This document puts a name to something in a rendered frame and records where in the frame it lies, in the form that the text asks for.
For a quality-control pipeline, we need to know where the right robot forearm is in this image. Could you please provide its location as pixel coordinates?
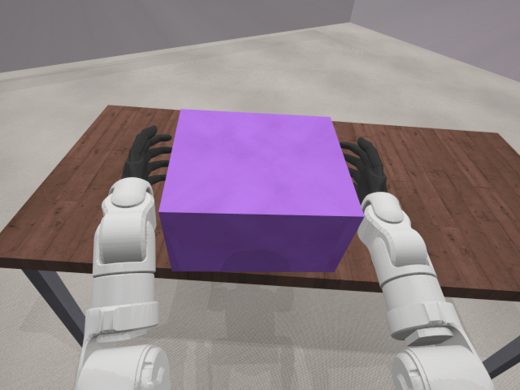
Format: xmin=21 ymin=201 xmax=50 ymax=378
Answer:
xmin=357 ymin=192 xmax=495 ymax=390

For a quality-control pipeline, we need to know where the left robot upper arm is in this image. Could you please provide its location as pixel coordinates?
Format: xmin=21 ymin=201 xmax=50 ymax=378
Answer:
xmin=76 ymin=344 xmax=171 ymax=390

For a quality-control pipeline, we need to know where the table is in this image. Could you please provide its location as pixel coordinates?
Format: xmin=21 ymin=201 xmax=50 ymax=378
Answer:
xmin=0 ymin=105 xmax=520 ymax=379

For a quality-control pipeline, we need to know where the right robot upper arm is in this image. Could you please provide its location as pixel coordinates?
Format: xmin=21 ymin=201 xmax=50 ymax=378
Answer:
xmin=392 ymin=345 xmax=492 ymax=390

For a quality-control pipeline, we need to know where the carton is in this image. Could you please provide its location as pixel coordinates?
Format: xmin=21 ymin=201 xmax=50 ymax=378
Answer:
xmin=158 ymin=109 xmax=365 ymax=272

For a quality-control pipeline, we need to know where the robot right hand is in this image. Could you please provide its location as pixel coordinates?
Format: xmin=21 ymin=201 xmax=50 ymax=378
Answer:
xmin=340 ymin=137 xmax=388 ymax=205

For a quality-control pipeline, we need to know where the left robot forearm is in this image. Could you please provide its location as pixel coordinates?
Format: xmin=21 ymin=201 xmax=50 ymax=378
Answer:
xmin=74 ymin=177 xmax=159 ymax=390

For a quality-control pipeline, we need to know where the robot left hand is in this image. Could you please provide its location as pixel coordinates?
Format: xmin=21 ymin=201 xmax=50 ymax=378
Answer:
xmin=121 ymin=125 xmax=172 ymax=185

